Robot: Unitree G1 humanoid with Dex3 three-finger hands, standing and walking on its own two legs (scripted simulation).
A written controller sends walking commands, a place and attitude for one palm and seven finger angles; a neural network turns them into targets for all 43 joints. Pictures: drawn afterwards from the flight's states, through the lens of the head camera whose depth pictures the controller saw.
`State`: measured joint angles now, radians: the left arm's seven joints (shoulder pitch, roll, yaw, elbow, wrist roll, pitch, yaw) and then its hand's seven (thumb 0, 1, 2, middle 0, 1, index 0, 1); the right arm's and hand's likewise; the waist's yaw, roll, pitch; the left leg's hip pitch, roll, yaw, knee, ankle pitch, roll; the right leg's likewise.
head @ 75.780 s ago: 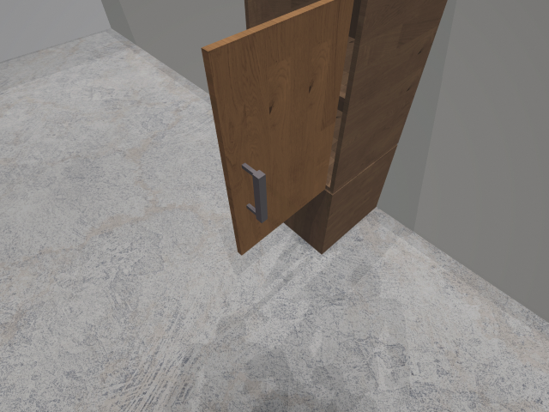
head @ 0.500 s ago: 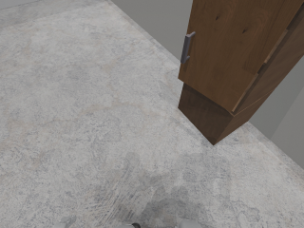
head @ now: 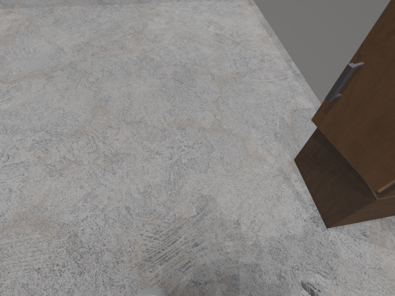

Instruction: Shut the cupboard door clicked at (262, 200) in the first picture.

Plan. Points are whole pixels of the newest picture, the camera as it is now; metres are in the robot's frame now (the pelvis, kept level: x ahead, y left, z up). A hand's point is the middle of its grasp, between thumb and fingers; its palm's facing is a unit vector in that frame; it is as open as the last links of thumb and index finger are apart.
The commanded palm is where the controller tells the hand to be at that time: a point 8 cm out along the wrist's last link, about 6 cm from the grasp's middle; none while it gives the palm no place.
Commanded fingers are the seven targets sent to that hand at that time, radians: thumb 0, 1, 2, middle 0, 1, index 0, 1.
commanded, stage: walk to a spot facing it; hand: left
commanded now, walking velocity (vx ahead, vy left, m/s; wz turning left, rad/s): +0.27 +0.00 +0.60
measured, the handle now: (344, 82) +0.80 -0.46 -0.07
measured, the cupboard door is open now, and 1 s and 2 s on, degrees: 13 13 13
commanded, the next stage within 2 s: turn to face it in 0.94 s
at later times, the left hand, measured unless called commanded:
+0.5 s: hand out of the picture +0.09 +0.17 -0.13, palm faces +0.33 -0.90 -0.27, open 7.4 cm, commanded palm none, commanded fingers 0.00 0.90 0.90 -0.20 -0.30 -0.20 -0.30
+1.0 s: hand (71, 276) +0.15 +0.29 -0.15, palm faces +0.61 -0.75 -0.23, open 7.4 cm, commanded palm none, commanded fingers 0.00 0.90 0.90 -0.20 -0.30 -0.20 -0.30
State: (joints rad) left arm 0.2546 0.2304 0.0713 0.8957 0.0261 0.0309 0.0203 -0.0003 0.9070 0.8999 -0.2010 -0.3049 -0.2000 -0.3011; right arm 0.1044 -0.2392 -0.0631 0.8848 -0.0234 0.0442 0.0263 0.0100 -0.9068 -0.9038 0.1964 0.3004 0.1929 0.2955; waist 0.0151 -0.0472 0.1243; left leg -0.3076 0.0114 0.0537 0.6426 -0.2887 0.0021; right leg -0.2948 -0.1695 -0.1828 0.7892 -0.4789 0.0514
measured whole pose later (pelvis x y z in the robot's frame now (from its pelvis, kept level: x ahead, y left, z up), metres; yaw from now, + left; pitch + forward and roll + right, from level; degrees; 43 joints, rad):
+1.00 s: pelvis +0.23 +0.08 +0.02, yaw +36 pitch +1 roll -1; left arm 0.22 0.24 0.09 0.91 0.04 0.00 -0.01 0.00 0.91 0.90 -0.20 -0.30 -0.19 -0.30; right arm 0.16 -0.21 -0.03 0.90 -0.03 -0.03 0.00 0.01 -0.90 -0.90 0.20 0.30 0.20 0.30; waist 0.02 -0.02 0.09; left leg -0.32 -0.05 0.05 0.53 -0.22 0.09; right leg -0.57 -0.15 -0.02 1.13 -0.31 0.06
